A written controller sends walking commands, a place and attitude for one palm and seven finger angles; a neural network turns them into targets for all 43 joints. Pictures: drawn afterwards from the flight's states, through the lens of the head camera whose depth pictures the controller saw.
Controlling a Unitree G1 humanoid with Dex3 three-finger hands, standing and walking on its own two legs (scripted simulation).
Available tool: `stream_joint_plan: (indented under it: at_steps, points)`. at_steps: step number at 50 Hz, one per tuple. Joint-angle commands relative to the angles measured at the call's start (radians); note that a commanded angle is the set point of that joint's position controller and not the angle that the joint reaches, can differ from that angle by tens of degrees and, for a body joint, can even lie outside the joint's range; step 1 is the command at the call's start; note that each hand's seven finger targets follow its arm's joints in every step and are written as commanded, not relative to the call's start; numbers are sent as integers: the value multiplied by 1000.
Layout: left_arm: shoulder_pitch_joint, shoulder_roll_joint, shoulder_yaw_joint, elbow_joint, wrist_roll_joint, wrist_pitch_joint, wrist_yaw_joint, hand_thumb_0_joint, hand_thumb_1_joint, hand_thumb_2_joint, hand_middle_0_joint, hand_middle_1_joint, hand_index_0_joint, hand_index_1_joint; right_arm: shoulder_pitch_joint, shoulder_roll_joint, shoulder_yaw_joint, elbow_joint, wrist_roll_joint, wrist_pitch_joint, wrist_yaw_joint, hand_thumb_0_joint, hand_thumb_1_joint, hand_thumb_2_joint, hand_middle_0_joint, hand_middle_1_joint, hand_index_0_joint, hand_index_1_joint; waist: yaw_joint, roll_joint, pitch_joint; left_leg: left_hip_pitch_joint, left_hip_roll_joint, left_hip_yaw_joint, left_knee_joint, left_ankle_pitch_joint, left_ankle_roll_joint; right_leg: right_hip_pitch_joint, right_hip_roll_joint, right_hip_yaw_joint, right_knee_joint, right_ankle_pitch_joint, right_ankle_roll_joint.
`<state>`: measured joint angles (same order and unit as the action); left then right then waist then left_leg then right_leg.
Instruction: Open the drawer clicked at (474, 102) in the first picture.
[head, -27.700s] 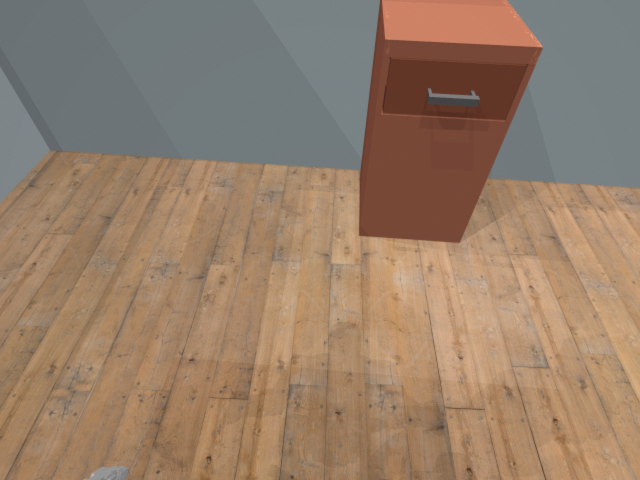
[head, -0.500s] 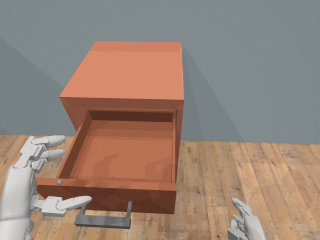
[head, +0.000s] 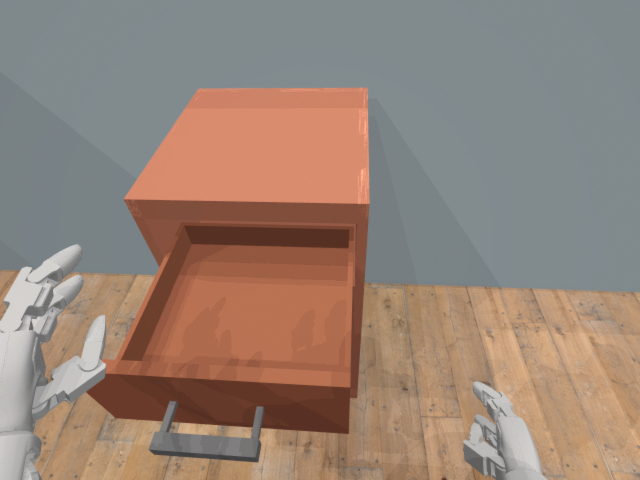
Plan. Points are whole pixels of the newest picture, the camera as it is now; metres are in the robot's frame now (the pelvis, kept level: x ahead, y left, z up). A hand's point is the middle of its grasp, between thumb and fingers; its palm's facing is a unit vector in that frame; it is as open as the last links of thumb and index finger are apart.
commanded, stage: draw the hand back to the body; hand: left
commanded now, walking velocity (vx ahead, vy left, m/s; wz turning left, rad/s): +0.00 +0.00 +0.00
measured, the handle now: (210, 429) +0.21 +0.19 -0.09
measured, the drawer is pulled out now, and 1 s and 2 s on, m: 0.30 0.30 0.30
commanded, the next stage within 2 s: step back with the hand held close in 0.16 s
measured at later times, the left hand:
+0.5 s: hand (93, 364) +0.18 +0.24 +0.15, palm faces +0.29 -0.82 -0.49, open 7.4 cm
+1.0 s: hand (32, 434) +0.12 +0.25 +0.15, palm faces +0.34 -0.82 -0.46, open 7.4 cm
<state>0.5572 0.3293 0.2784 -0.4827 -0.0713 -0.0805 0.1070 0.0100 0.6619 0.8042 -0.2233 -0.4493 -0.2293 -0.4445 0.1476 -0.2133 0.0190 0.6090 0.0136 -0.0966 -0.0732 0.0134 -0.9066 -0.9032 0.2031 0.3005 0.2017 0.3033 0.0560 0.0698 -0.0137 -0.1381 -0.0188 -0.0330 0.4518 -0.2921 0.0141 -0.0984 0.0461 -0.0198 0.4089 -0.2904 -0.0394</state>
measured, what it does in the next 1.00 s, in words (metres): shifts its weight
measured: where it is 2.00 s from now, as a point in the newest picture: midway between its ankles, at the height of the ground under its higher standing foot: outside the picture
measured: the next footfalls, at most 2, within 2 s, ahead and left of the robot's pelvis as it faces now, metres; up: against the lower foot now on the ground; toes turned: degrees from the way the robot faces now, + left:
right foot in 1.46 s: -0.22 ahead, -0.12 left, +0.00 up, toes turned +4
left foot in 1.76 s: -0.18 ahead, +0.08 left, +0.00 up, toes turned +1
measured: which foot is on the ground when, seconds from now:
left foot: down 0.00-1.00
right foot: down 0.00-1.00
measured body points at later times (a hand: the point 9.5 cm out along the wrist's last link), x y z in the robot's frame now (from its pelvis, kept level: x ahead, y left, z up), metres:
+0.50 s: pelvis -0.02 +0.00 +0.00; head +0.01 -0.02 +0.45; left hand +0.16 +0.28 +0.18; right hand +0.16 -0.24 -0.09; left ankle -0.03 +0.11 -0.74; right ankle -0.04 -0.09 -0.74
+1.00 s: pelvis -0.08 +0.02 -0.01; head -0.05 +0.02 +0.44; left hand +0.09 +0.29 +0.18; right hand +0.11 -0.21 -0.09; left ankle -0.03 +0.11 -0.74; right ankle -0.04 -0.09 -0.74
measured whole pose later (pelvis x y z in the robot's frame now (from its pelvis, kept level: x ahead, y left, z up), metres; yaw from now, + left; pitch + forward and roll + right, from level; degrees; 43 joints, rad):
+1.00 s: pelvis -0.08 +0.02 -0.01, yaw +0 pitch +3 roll -1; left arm 0.65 0.38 0.36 -0.62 -0.05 -0.19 0.14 0.02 0.89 0.90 -0.21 -0.30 -0.22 -0.30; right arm 0.16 -0.19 0.01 0.54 0.02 -0.06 -0.06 0.01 -0.90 -0.90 0.21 0.30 0.20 0.30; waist 0.00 0.01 0.00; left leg -0.43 -0.03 -0.02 0.62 -0.26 0.04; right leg -0.38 0.04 -0.03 0.56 -0.24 -0.02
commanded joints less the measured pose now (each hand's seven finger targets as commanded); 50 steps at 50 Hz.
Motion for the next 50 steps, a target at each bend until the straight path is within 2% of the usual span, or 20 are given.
stream_joint_plan:
  at_steps: [1,3,6,7,11,13,14,15,16,17,18,20,24,25,30,35,42,44,46,50]
  points:
    - [-56,171,127,-206,2,-63,20,0,900,900,-200,-300,-200,-300,-120,-91,-32,-161,1,-45,-4,0,-900,-900,200,300,200,300,1,-10,-84,68,52,22,-30,358,8,-20,-75,-5,-50,362,21]
    - [-54,165,122,-199,1,-63,19,0,900,900,-200,-300,-200,-300,-121,-89,-31,-163,3,-43,-3,0,-900,-900,200,300,200,300,1,-36,-71,63,53,19,-32,344,9,-28,-73,-7,-53,342,22]
    - [-74,179,128,-222,3,-67,23,0,900,900,-200,-300,-200,-300,-122,-90,-28,-162,2,-46,-6,0,-900,-900,200,300,200,300,1,10,-77,70,49,18,-37,321,6,-30,-72,-4,-62,311,19]
    - [-50,161,117,-205,-1,-65,24,0,900,900,-200,-300,-200,-300,-124,-82,-30,-164,3,-48,-7,0,-900,-900,200,300,200,300,-3,-21,-58,62,53,18,-38,317,8,-31,-73,-5,-57,314,21]
    - [-54,168,126,-194,2,-66,22,0,900,900,-200,-300,-200,-300,-125,-89,-32,-156,2,-47,-5,0,-900,-900,200,300,200,300,1,-12,-63,64,49,21,-35,319,9,-32,-73,-1,-65,322,21]
    - [-55,163,119,-199,0,-68,21,0,900,900,-200,-300,-200,-300,-124,-91,-34,-161,4,-47,-5,0,-900,-900,200,300,200,300,-1,-43,-68,68,53,22,-35,310,12,-35,-73,-3,-64,314,24]
    - [-214,326,287,-312,1,-114,31,0,900,900,-200,-300,-200,-300,-75,-120,-39,-197,12,-28,1,0,-900,-900,200,300,200,300,-39,-41,30,-5,56,-17,1,235,29,-126,-121,132,-123,377,18]
    - [-232,332,295,-292,6,-139,28,0,900,900,-200,-300,-200,-300,-71,-107,-39,-181,8,-23,1,0,-900,-900,200,300,200,300,-44,-46,24,-9,50,-29,14,187,23,-127,-153,152,-131,385,6]
    - [-97,225,222,-172,13,-135,19,0,900,900,-200,-300,-200,-300,-84,-105,-45,-167,6,-12,2,0,-900,-900,200,300,200,300,-49,-91,22,1,49,-27,23,188,25,-145,-154,141,-128,373,10]
    - [-25,168,171,-146,16,-131,10,0,900,900,-200,-300,-200,-300,-87,-113,-50,-177,6,-2,8,0,-900,-900,200,300,200,300,-50,-86,-11,6,54,-25,22,213,27,-127,-154,129,-111,386,16]
    - [11,154,156,-153,15,-133,5,0,900,900,-200,-300,-200,-300,-95,-117,-54,-184,7,8,12,0,-900,-900,200,300,200,300,-49,-74,-43,5,59,-20,22,242,31,-109,-154,118,-95,406,25]
    - [46,158,157,-187,17,-138,5,0,900,900,-200,-300,-200,-300,-110,-121,-63,-197,8,22,14,0,-900,-900,200,300,200,300,-46,-48,-86,4,68,-17,14,294,32,-95,-153,108,-68,433,29]
    - [105,200,199,-236,19,-142,18,0,900,900,-200,-300,-200,-300,-111,-118,-79,-216,16,51,11,0,-900,-900,200,300,200,300,-50,-92,-148,-31,90,-34,19,378,29,-61,-149,90,-15,447,29]
    - [93,232,220,-276,21,-148,23,0,900,900,-200,-300,-200,-300,-117,-122,-79,-220,15,51,7,0,-900,-900,200,300,200,300,-49,-67,-162,-32,91,-34,18,397,27,-63,-149,91,-3,450,27]
    - [133,254,251,-312,17,-153,43,0,900,900,-200,-300,-200,-300,-111,-114,-86,-226,15,54,-6,0,-900,-900,200,300,200,300,-52,-19,-174,-79,116,-65,6,430,30,-67,-130,73,46,404,28]
    - [149,236,238,-339,15,-155,47,0,900,900,-200,-300,-200,-300,-96,-118,-85,-228,10,37,-5,0,-900,-900,200,300,200,300,-52,34,-172,-163,149,-99,-32,370,42,-58,-103,54,104,291,34]
    - [121,207,219,-351,20,-161,53,0,900,900,-200,-300,-200,-300,-68,-118,-75,-226,3,4,-2,0,-900,-900,200,300,200,300,-57,43,-124,-344,194,-131,-80,138,68,-44,-88,54,195,110,40]
    - [99,208,224,-333,20,-162,56,0,900,900,-200,-300,-200,-300,-66,-116,-72,-224,5,-1,-2,0,-900,-900,200,300,200,300,-59,8,-97,-402,184,-130,-68,24,68,-40,-95,76,180,118,37]
    - [81,207,220,-328,20,-164,56,0,900,900,-200,-300,-200,-300,-53,-115,-72,-223,8,-4,-4,0,-900,-900,200,300,200,300,-67,-43,-86,-410,137,-114,-19,-91,56,-74,-123,134,114,117,18]
    - [46,233,219,-343,18,-183,68,0,900,900,-200,-300,-200,-300,-39,-121,-84,-194,4,-9,0,0,-900,-900,200,300,200,300,-82,-155,-67,-185,23,-41,242,-115,8,-376,-261,291,-134,-86,-67]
